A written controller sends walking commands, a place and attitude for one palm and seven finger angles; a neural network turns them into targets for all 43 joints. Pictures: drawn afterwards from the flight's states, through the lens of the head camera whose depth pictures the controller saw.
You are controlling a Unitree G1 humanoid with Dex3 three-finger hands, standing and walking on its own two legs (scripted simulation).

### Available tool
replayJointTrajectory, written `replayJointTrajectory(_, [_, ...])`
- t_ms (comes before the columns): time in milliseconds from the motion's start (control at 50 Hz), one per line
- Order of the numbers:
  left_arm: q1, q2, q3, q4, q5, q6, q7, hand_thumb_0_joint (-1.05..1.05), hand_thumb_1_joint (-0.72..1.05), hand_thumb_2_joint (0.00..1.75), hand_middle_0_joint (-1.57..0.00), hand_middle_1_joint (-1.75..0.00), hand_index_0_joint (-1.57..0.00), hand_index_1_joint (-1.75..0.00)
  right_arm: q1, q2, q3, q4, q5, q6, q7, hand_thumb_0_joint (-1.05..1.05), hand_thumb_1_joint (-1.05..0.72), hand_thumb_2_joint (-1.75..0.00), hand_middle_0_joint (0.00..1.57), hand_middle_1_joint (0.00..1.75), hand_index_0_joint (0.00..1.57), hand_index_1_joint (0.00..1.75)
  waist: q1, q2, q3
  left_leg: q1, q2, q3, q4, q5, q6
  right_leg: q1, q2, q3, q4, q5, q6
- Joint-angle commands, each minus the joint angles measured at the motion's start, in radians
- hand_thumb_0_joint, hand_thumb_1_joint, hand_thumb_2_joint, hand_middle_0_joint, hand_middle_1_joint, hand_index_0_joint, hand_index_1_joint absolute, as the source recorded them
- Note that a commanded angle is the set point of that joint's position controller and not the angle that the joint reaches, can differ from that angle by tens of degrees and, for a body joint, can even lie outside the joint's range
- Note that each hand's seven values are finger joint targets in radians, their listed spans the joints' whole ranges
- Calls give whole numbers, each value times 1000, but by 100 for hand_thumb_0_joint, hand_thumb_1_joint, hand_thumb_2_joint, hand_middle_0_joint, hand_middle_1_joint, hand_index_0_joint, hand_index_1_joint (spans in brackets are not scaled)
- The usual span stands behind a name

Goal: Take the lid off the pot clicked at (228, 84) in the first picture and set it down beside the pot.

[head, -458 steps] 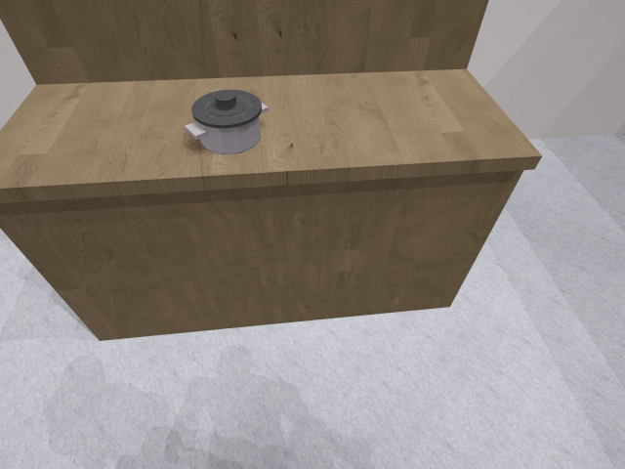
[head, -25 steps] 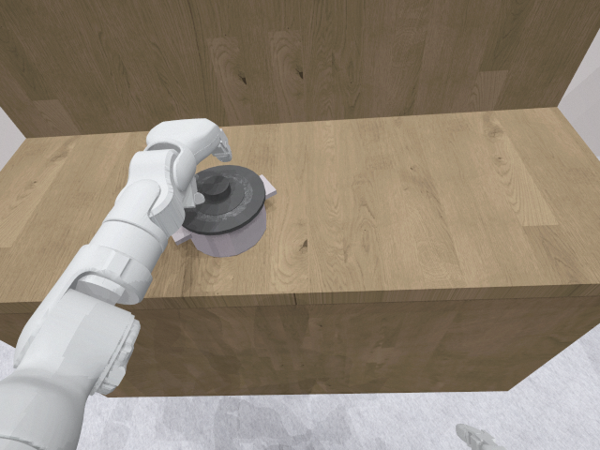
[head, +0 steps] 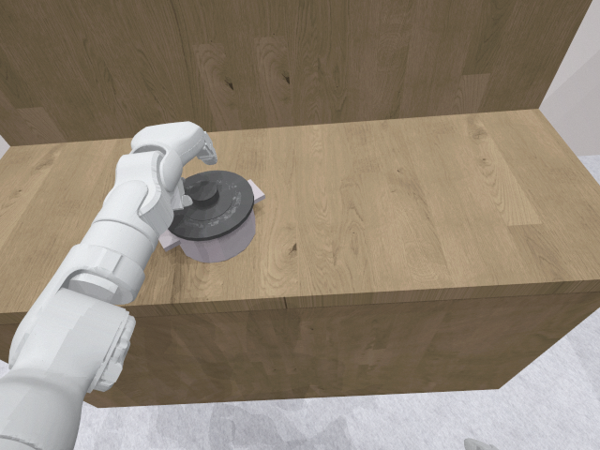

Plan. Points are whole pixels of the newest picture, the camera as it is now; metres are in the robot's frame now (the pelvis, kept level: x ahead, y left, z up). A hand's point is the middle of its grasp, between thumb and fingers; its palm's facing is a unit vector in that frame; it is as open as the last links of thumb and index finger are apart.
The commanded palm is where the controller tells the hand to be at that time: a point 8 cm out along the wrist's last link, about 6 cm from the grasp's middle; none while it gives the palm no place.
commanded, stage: move the open hand above the knob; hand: left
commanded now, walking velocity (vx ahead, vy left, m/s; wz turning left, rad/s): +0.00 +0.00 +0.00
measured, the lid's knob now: (204, 193) +0.50 +0.15 +0.05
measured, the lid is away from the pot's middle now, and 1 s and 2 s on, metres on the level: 0.00 0.00 0.00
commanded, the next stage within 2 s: lower the open fingers around the knob in 0.96 s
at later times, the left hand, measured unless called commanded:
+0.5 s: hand (185, 173) +0.47 +0.15 +0.13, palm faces -0.30 -0.03 -0.95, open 10.4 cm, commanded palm +0.47 +0.16 +0.19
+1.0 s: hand (176, 173) +0.47 +0.17 +0.13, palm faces -0.29 -0.03 -0.96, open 10.4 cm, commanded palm +0.46 +0.17 +0.19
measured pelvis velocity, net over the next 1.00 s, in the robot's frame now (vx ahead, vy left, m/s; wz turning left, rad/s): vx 0.00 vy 0.01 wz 0.00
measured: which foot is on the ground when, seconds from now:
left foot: down 0.00-1.00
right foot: down 0.00-1.00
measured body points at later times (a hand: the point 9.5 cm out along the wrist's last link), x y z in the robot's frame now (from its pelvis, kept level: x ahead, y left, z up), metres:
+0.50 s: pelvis -0.01 +0.01 +0.00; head +0.03 -0.02 +0.45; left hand +0.48 +0.15 +0.18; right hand +0.06 -0.25 -0.14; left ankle -0.01 +0.11 -0.74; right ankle -0.02 -0.12 -0.74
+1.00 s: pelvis +0.00 +0.01 +0.00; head +0.04 -0.01 +0.45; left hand +0.48 +0.17 +0.18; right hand +0.09 -0.25 -0.13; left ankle -0.01 +0.11 -0.74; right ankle -0.02 -0.12 -0.74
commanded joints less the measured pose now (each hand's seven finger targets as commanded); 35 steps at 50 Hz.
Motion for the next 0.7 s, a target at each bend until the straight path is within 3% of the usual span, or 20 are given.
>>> replayJointTrajectory(0, [-576, 227, 62, -254, 13, -16, 25, 0, -34, 143, -81, -8, -81, -8, -66, -106, -41, -137, -2, -54, -16, 0, -90, -90, 20, 30, 20, 30, -5, -91, -394, 210, -33, -30, 8, 336, 65, 127, 31, -2, -30, 405, -31])
replayJointTrajectory(40, [-580, 214, 49, -218, 5, -27, 14, 0, -34, 143, -81, -8, -81, -8, -50, -109, -40, -122, -2, -54, -21, 0, -90, -90, 20, 30, 20, 30, -19, -106, -363, 204, -31, -34, 7, 314, 63, 100, 34, -5, -38, 379, -30])
replayJointTrajectory(120, [-573, 209, 55, -147, -4, -32, 7, 0, -34, 143, -81, -8, -81, -8, -47, -115, -36, -110, 1, -48, -25, 0, -90, -90, 20, 30, 20, 30, -17, -109, -317, 177, -30, -33, -2, 269, 56, 68, 32, -12, -42, 327, -36])
replayJointTrajectory(180, [-621, 155, 4, -108, 5, -36, 11, 0, -34, 143, -81, -8, -81, -8, -46, -106, -32, -104, 0, -50, -28, 0, -90, -90, 20, 30, 20, 30, -26, -95, -311, 180, -30, -37, -7, 241, 51, 36, 35, -15, -38, 282, -36])
replayJointTrajectory(260, [-677, 227, 60, -121, 15, -60, 31, 0, -34, 143, -81, -8, -81, -8, -32, -108, -31, -104, -6, -61, -36, 0, -90, -90, 20, 30, 20, 30, -24, -70, -376, 199, -29, -41, -4, 254, 51, 60, 34, -6, -34, 294, -40])
replayJointTrajectory(340, [-643, 183, 35, -3, 23, -38, 47, 0, -34, 143, -81, -8, -81, -8, -12, -115, -30, -82, -5, -55, -38, 0, -90, -90, 20, 30, 20, 30, -33, -109, -317, 152, -18, -40, -13, 241, 46, 28, 38, -16, -37, 274, -40])
replayJointTrajectory(420, [-654, 239, 86, 1, 20, -33, 56, 0, -34, 143, -81, -8, -81, -8, 1, -122, -31, -89, -11, -65, -38, 0, -90, -90, 20, 30, 20, 30, -20, -113, -374, 145, -24, -39, -11, 257, 51, 76, 36, -7, -34, 306, -40])
replayJointTrajectory(460, [-710, 244, 78, -46, 33, -43, 57, 0, -34, 143, -81, -8, -81, -8, 7, -117, -35, -91, -12, -74, -40, 0, -90, -90, 20, 30, 20, 30, -25, -73, -409, 178, -24, -39, -7, 279, 53, 75, 36, -3, -32, 323, -39])
replayJointTrajectory(520, [-651, 261, 106, -50, 33, -51, 53, 0, -34, 143, -81, -8, -81, -8, 22, -119, -42, -94, -17, -80, -39, 0, -90, -90, 20, 30, 20, 30, -13, -89, -436, 191, -21, -44, 2, 349, 58, 97, 38, -6, -32, 371, -40])
replayJointTrajectory(560, [-613, 284, 120, -7, 35, -44, 49, 0, -34, 143, -81, -8, -81, -8, 31, -126, -39, -88, -16, -75, -37, 0, -90, -90, 20, 30, 20, 30, -10, -106, -414, 165, -20, -39, -5, 336, 57, 110, 37, -6, -33, 376, -37])
replayJointTrajectory(600, [-588, 232, 79, 33, 29, -33, 39, 0, -34, 143, -81, -8, -81, -8, 30, -127, -40, -85, -12, -72, -36, 0, -90, -90, 20, 30, 20, 30, -20, -129, -354, 141, -20, -31, -9, 306, 58, 80, 40, -11, -43, 356, -34])
replayJointTrajectory(620, [-601, 226, 77, 8, 23, -40, 34, 0, -34, 143, -81, -8, -81, -8, 33, -130, -44, -85, -13, -74, -36, 0, -90, -90, 20, 30, 20, 30, -21, -117, -359, 144, -19, -31, -9, 322, 59, 81, 39, -11, -44, 366, -37])
replayJointTrajectory(680, [-629, 297, 127, -85, 26, -61, 34, 0, -34, 143, -81, -8, -81, -8, 35, -128, -48, -95, -16, -82, -37, 0, -90, -90, 20, 30, 20, 30, -11, -82, -431, 201, -21, -33, 2, 377, 66, 114, 37, -1, -39, 409, -35])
